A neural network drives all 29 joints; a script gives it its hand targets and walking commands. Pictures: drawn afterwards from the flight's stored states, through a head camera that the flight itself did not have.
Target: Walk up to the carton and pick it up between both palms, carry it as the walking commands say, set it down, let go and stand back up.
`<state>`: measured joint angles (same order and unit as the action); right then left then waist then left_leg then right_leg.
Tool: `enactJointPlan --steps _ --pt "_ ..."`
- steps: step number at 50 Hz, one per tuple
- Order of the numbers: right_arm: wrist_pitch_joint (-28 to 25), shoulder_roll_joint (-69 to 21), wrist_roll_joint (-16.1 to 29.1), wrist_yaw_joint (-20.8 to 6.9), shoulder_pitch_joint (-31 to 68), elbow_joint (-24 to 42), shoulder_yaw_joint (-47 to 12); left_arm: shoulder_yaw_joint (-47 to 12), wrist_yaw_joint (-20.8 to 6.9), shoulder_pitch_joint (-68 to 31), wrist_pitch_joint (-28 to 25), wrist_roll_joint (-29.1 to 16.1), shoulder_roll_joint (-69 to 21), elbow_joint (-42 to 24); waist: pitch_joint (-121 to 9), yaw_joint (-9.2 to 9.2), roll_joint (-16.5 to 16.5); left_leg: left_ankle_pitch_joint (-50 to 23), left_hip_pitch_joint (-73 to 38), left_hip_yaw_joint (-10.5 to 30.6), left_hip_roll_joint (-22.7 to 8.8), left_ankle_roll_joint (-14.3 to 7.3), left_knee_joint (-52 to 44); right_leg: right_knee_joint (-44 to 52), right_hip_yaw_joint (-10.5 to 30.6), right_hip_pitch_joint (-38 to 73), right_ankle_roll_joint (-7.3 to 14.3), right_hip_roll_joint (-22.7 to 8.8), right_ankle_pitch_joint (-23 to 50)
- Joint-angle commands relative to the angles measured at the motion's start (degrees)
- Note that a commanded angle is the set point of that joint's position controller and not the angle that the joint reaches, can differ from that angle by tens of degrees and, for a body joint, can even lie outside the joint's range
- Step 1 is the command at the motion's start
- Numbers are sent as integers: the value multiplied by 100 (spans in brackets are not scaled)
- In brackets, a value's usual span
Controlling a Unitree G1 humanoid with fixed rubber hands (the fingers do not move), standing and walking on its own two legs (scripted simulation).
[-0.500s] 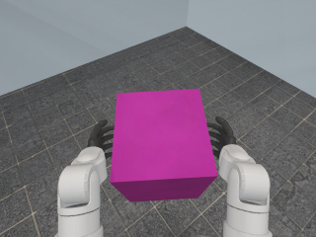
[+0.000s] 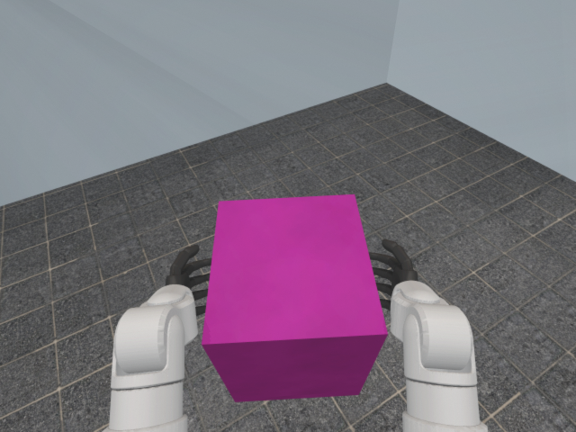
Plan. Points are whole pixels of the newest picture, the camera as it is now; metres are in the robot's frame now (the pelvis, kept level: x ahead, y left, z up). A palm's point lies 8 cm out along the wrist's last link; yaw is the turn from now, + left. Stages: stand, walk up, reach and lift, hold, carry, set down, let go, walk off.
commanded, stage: carry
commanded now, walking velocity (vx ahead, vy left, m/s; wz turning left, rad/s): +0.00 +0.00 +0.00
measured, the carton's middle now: (292, 302) +0.31 -0.01 +0.00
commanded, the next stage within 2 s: none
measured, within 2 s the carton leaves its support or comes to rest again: neither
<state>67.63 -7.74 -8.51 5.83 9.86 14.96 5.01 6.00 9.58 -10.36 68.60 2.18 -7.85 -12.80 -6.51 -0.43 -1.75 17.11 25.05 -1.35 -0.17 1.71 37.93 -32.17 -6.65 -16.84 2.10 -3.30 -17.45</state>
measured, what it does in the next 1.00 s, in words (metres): steps on the spot: left foot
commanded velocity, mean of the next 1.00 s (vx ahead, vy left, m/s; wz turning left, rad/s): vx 0.00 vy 0.00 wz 0.00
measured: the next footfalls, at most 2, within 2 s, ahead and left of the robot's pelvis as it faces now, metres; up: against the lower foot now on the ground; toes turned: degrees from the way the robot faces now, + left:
left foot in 0.08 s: +0.06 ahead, +0.14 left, +0.00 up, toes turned -13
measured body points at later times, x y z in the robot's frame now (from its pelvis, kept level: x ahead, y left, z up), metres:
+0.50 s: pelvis -0.06 +0.03 +0.00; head -0.10 +0.02 +0.44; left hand +0.20 +0.18 +0.08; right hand +0.22 -0.11 +0.09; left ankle +0.02 +0.15 -0.74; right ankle -0.01 -0.09 -0.74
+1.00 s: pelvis -0.06 +0.02 +0.00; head -0.09 +0.01 +0.44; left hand +0.22 +0.17 +0.06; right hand +0.23 -0.12 +0.07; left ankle +0.02 +0.15 -0.74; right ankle -0.01 -0.09 -0.74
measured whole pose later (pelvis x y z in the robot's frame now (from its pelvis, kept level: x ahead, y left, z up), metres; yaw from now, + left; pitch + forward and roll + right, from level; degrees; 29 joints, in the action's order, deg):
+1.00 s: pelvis -0.06 +0.02 +0.00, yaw +0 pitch +2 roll +0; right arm 65.0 -8.5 -10.2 5.7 14.0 7.2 5.6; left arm 8.0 5.8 -12.2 66.4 7.6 -8.1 -6.9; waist -6.5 -0.9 -2.2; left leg 7.9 22.9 -1.5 -1.9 0.7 29.0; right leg -30.8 -6.9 -21.4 0.7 -2.8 -11.0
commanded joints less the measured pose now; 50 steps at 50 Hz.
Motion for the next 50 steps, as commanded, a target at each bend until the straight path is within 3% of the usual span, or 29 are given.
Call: enactJointPlan --steps 1,3,4,5,6,7,8,11,13,15,18,21,23,25,27,28,31,33,36,37,39,40,42,43,44,46,47,49,50 --pt "42 -5729 2867 -1447 3295 282 -4272 -3792 -1900 -2968 -59 -1951 -5294 -684 -1096 23 493 -769 -788 -34 -152 21 -1382 633 481 419 92 -901 1389" --pt "99 -5585 2961 -1518 3288 293 -4312 -3579 -1825 -2501 1 -1651 -5158 -404 -1444 88 60 -1606 -1209 223 -465 -12 -1208 388 419 403 -57 -811 1066" --pt "145 -5479 3035 -1547 3271 202 -4340 -3551 -1816 -2354 -11 -1626 -5126 -346 -1495 97 95 -2456 -1419 533 -841 -52 -1146 201 425 275 -151 -783 938" --pt "167 -5478 3050 -1565 3238 99 -4259 -3515 -1785 -2369 -26 -1586 -5147 -326 -1628 125 -362 -2899 -1414 660 -963 -87 -1156 117 423 229 -227 -594 756" --pt "142 -5407 2969 -1563 3189 163 -4281 -3685 -1791 -2654 10 -1697 -5221 -489 -1542 115 -479 -2414 -1246 400 -794 -73 -1084 397 366 367 -245 -516 797" --pt "154 -5498 2820 -1541 3032 -120 -4140 -3697 -1831 -2798 31 -1712 -5224 -454 -1497 73 -89 -2231 -854 459 -791 -50 -1179 183 158 623 -218 -533 876" --pt "161 -5561 2758 -1565 2986 -202 -4044 -3783 -1830 -3141 7 -1773 -5210 -657 -1403 66 -212 -2047 -699 611 -845 -152 -1336 186 220 737 -200 -524 676" --pt "100 -5728 2826 -1505 3359 220 -4180 -3997 -1903 -3418 -36 -2108 -5420 -764 -1247 -14 505 -477 -1019 259 -574 -34 -1208 900 649 85 -152 -628 69" --pt "85 -5795 2655 -1443 3016 22 -4020 -4119 -1934 -3639 -43 -2251 -5402 -1012 -1157 -54 70 -300 -1308 266 -515 -74 -1138 1178 834 -329 -157 -796 -519" --pt "114 -5779 2587 -1380 3219 141 -3905 -4089 -1994 -3733 71 -2360 -5533 -850 -898 -53 327 -61 -843 490 -613 -131 -1379 1010 539 -222 -261 -548 -563" --pt "151 -5777 2451 -1345 2744 -165 -3710 -4105 -2000 -3604 87 -2414 -5452 -904 -1083 -11 -18 -23 -1073 269 -454 -136 -1300 1103 677 -383 -199 -532 -741" --pt "117 -5746 2396 -1347 2602 -228 -3700 -3995 -2030 -3426 95 -2322 -5361 -716 -1069 -34 348 103 -834 382 -469 -167 -1372 1152 531 -414 -235 -522 -1112" --pt "145 -5707 2412 -1375 2781 -405 -3660 -3975 -2011 -3450 112 -2267 -5323 -604 -983 -16 -171 614 -557 646 -667 -208 -1728 803 412 -363 -282 -370 -845" --pt "135 -5810 2500 -1378 2819 -405 -3734 -3925 -2000 -3574 91 -2287 -5342 -721 -1054 10 -137 667 -306 726 -725 -207 -1956 689 312 -58 -308 -299 -673" --pt "114 -5789 2538 -1435 2966 -334 -3750 -3992 -1966 -3670 75 -2252 -5432 -664 -1158 43 -674 802 -229 754 -759 -219 -2109 437 232 100 -325 -236 -272" --pt "87 -5816 2526 -1434 2976 -229 -3771 -3941 -1968 -3673 54 -2222 -5404 -759 -1281 19 -297 565 -228 775 -779 -232 -2048 438 178 320 -242 -225 -151" --pt "27 -5815 2646 -1464 3170 123 -3903 -3959 -1958 -3629 -15 -2210 -5467 -792 -1518 28 -111 -33 -627 546 -678 -233 -1687 620 369 196 -233 -358 20" --pt "35 -5790 2593 -1455 3214 -91 -3807 -3806 -1935 -3446 -7 -2091 -5395 -494 -1224 -12 151 339 -322 496 -538 -180 -1638 961 652 7 -207 -514 -792" --pt "63 -5751 2543 -1478 2936 -316 -3806 -3826 -1900 -3524 -40 -2004 -5287 -599 -1119 -20 18 741 -339 497 -515 -196 -1690 1003 587 -201 -189 -427 -1180" --pt "-5 -5715 2498 -1493 2953 -289 -3762 -3752 -1909 -3585 -95 -1978 -5288 -571 -1316 -35 330 204 -604 346 -467 -192 -1439 967 542 -170 -185 -419 -785" --pt "-89 -5736 2439 -1476 2981 -220 -3718 -3713 -1919 -3342 -155 -1915 -5386 -378 -1384 -26 201 -274 -788 187 -363 -183 -1174 1154 725 -184 -148 -596 -602" --pt "-124 -5900 2538 -1459 3171 -58 -3883 -3674 -1934 -3369 -184 -1948 -5450 -433 -1481 -25 544 -541 -764 146 -336 -148 -1033 1196 750 -14 -140 -671 -402" --pt "-168 -5721 2389 -1458 2935 -332 -3710 -3591 -1918 -3249 -248 -1794 -5411 -236 -1642 -19 59 -579 -911 404 -510 -216 -1341 824 475 33 -160 -468 -117" --pt "-265 -5595 2219 -1454 2952 -583 -3530 -3343 -1932 -3095 -358 -1635 -5304 172 -1601 22 109 -632 -942 429 -546 -259 -1360 750 469 -80 -154 -441 -116" --pt "-263 -5736 2452 -1482 3017 -164 -3790 -3737 -1902 -3260 -366 -1864 -5355 -380 -1454 6 -186 -44 -815 384 -513 -237 -1460 791 498 -282 -152 -415 -536" --pt "-325 -5680 2248 -1482 3095 -557 -3531 -3541 -1906 -3692 -405 -1779 -5298 -300 -1269 -12 -50 282 -455 505 -625 -190 -1559 751 425 -6 -193 -357 -365" --pt "-491 -5538 1966 -1482 2974 -1092 -3188 -3156 -1923 -3431 -598 -1452 -5158 257 -1311 -3 85 -71 -562 463 -605 -217 -1452 771 408 43 -187 -392 -79" --pt "-705 -5577 1822 -1449 2604 -1193 -3171 -3179 -1885 -3276 -830 -1469 -5123 267 -1301 0 441 -743 -712 293 -505 -134 -1198 1001 523 -55 -164 -548 34" --pt "-735 -5571 2114 -1446 2980 -394 -3541 -3509 -1894 -3258 -839 -1675 -5307 -119 -1484 20 323 -762 -861 289 -485 -155 -1173 904 553 55 -173 -539 174"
